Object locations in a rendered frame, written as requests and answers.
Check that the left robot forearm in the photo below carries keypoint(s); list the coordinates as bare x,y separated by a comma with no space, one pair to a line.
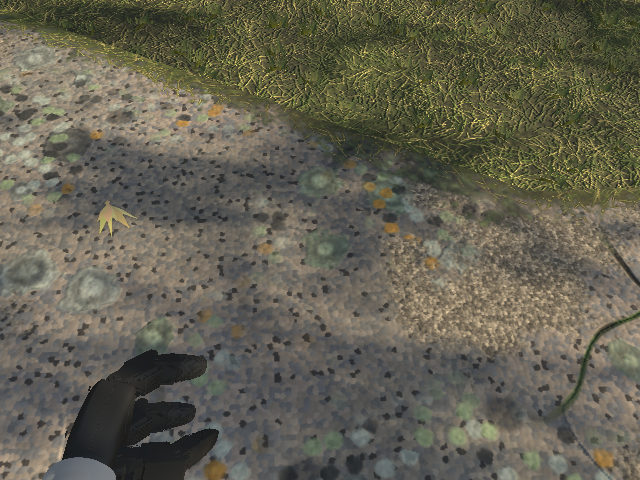
79,468

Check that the robot left hand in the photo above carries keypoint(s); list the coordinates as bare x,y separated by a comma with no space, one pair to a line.
110,420

